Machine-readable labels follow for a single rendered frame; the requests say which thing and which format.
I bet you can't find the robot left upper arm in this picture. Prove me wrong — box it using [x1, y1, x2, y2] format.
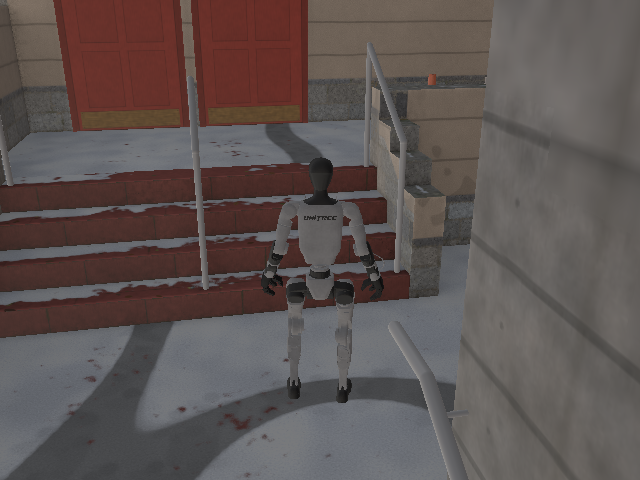
[273, 201, 300, 255]

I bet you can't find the robot left shin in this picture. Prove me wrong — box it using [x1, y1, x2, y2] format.
[287, 317, 301, 386]

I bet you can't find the right robot hand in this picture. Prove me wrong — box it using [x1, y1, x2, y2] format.
[361, 276, 384, 301]

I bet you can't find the right robot forearm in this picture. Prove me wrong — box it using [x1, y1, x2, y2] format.
[360, 241, 381, 281]

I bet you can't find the left robot forearm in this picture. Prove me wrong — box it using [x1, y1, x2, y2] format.
[264, 240, 283, 278]

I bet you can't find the left robot thigh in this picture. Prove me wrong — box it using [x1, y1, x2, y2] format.
[286, 278, 307, 335]

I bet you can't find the robot right upper arm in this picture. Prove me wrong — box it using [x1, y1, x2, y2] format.
[341, 201, 369, 257]

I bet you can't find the left robot hand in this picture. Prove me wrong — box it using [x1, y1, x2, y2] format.
[261, 272, 283, 296]

